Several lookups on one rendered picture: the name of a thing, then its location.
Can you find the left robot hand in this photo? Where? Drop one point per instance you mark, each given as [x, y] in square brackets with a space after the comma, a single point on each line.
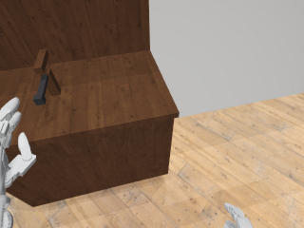
[9, 119]

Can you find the robot left forearm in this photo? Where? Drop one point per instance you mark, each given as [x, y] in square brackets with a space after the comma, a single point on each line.
[6, 218]

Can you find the right robot hand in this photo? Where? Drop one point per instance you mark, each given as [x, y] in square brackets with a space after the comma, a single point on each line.
[238, 217]

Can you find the tap lever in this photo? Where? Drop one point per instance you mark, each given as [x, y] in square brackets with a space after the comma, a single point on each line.
[39, 98]

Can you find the counter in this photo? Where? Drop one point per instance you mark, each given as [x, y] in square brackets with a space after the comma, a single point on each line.
[109, 116]

